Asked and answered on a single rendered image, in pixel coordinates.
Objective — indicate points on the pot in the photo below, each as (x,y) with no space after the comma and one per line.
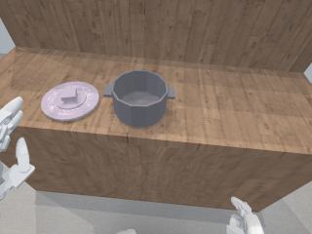
(139,97)

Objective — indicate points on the right robot hand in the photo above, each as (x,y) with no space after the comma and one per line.
(250,223)

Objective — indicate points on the left robot hand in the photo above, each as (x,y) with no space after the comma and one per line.
(10,117)

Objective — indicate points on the knob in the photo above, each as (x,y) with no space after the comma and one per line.
(68,94)

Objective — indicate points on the lid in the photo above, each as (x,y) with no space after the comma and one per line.
(86,101)

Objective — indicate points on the table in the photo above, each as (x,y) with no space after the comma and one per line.
(240,124)

